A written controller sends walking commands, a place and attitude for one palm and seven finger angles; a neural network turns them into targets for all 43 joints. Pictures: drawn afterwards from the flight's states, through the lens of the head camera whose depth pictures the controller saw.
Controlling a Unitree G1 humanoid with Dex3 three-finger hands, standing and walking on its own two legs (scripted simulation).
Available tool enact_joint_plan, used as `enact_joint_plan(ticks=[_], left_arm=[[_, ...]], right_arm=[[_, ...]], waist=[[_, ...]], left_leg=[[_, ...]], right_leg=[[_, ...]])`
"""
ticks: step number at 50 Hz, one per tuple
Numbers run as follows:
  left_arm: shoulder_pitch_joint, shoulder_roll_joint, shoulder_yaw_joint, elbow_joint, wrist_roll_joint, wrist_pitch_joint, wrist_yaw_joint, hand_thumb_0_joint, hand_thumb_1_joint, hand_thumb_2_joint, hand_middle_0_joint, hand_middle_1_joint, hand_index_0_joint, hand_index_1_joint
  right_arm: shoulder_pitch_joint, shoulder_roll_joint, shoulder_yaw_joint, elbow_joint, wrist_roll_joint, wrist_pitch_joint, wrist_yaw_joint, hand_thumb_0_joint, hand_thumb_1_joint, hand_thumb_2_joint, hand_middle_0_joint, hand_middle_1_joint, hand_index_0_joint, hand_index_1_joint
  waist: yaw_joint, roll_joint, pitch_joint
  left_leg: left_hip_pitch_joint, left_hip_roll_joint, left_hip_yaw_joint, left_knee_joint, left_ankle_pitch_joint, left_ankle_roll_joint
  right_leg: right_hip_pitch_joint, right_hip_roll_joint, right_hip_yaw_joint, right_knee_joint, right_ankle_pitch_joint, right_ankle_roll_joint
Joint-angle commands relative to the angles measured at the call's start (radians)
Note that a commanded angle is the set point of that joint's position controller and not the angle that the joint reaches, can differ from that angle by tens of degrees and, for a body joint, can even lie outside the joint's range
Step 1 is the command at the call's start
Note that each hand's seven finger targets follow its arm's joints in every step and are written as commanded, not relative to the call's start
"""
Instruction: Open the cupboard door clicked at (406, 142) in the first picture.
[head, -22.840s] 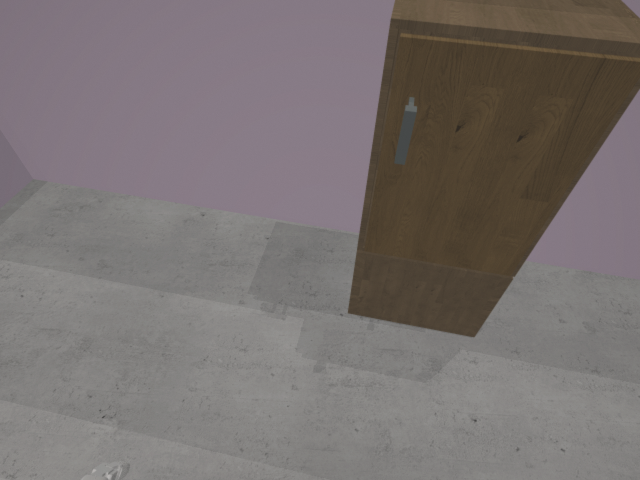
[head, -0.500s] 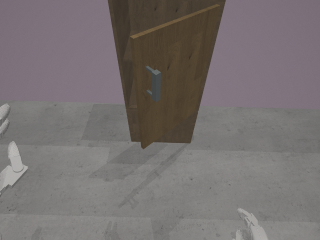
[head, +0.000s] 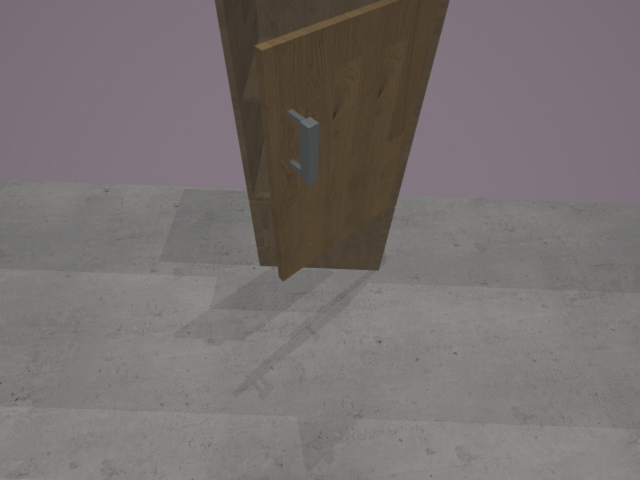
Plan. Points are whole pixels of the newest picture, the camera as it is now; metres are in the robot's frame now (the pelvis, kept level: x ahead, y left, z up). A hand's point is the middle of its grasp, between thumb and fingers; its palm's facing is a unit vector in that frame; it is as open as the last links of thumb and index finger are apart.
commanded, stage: let the arm hang, fingers relaxed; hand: left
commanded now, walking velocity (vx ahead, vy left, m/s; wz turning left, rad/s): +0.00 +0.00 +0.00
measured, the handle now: (301, 147) +0.62 +0.06 +0.05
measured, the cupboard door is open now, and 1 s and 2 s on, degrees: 43 43 43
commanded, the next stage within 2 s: look to check the result in 0.78 s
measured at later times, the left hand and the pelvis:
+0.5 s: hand out of the picture +0.03 +0.20 -0.16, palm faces +0.02 -0.96 -0.27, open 7.4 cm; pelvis +0.01 +0.00 +0.01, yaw +0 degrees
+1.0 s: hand out of the picture +0.05 +0.17 -0.16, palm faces +0.02 -0.97 -0.22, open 7.3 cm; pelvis +0.03 -0.01 +0.01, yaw +0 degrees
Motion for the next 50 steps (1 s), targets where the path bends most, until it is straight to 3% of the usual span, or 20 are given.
enact_joint_plan(ticks=[1, 2, 9, 21, 27, 41, 50], left_arm=[[0.015, 0.173, 0.047, 0.02, -0.001, -0.055, 0.006, 0.0, 0.9, 0.9, -0.2, -0.3, -0.2, -0.3], [0.021, 0.17, 0.049, 0.046, -0.002, -0.056, 0.006, 0.0, 0.9, 0.9, -0.2, -0.3, -0.2, -0.3], [-0.008, 0.178, 0.043, 0.169, -0.007, -0.063, 0.006, 0.0, 0.9, 0.9, -0.2, -0.3, -0.2, -0.3], [-0.008, 0.16, 0.05, 0.23, -0.006, -0.059, 0.013, 0.0, 0.9, 0.9, -0.2, -0.3, -0.2, -0.3], [-0.012, 0.144, 0.048, 0.237, -0.007, -0.062, 0.015, 0.0, 0.9, 0.9, -0.2, -0.3, -0.2, -0.3], [-0.011, 0.116, 0.041, 0.252, -0.008, -0.069, 0.017, 0.0, 0.9, 0.9, -0.2, -0.3, -0.2, -0.3], [-0.003, 0.112, 0.04, 0.26, -0.008, -0.074, 0.018, 0.0, 0.9, 0.9, -0.2, -0.3, -0.2, -0.3]], right_arm=[[-0.001, -0.082, -0.019, -0.013, -0.003, -0.013, -0.016, 0.0, -0.9, -0.9, 0.2, 0.3, 0.2, 0.3], [0.011, -0.076, -0.02, 0.001, -0.003, -0.011, -0.018, 0.0, -0.9, -0.9, 0.2, 0.3, 0.2, 0.3], [0.109, -0.066, -0.028, 0.095, 0.002, 0.0, -0.022, 0.0, -0.9, -0.9, 0.2, 0.3, 0.2, 0.3], [0.134, -0.041, -0.027, 0.156, -0.001, -0.008, -0.026, 0.0, -0.9, -0.9, 0.2, 0.3, 0.2, 0.3], [0.123, -0.027, -0.021, 0.164, 0.0, -0.016, -0.028, 0.0, -0.9, -0.9, 0.2, 0.3, 0.2, 0.3], [0.107, -0.009, -0.015, 0.175, 0.003, -0.018, -0.036, 0.0, -0.9, -0.9, 0.2, 0.3, 0.2, 0.3], [0.099, -0.018, -0.017, 0.178, 0.004, -0.019, -0.039, 0.0, -0.9, -0.9, 0.2, 0.3, 0.2, 0.3]], waist=[[0.016, 0.171, -0.133], [0.017, 0.196, -0.132], [0.0, 0.01, -0.02], [0.011, -0.016, 0.0], [0.015, 0.038, -0.015], [0.01, 0.052, -0.031], [0.006, 0.009, -0.039]], left_leg=[[-0.009, 0.085, -0.111, -0.168, 0.007, 0.013], [-0.013, 0.085, -0.11, -0.175, -0.013, 0.014], [0.016, 0.081, -0.097, -0.184, -0.046, 0.015], [0.007, 0.091, -0.101, -0.234, -0.044, 0.022], [0.013, 0.1, -0.106, -0.252, 0.016, 0.018], [0.069, 0.106, -0.088, -0.247, 0.105, 0.005], [0.105, 0.109, -0.081, -0.244, 0.135, 0.005]], right_leg=[[0.141, -0.074, 0.127, -0.157, -0.051, -0.043], [0.147, -0.075, 0.125, -0.168, -0.059, -0.044], [0.067, -0.087, 0.132, -0.268, -0.189, -0.05], [0.093, -0.075, 0.117, -0.247, -0.162, -0.04], [0.131, -0.075, 0.109, -0.225, -0.072, -0.037], [0.16, -0.077, 0.102, -0.231, 0.038, -0.031], [0.166, -0.077, 0.099, -0.237, 0.077, -0.03]])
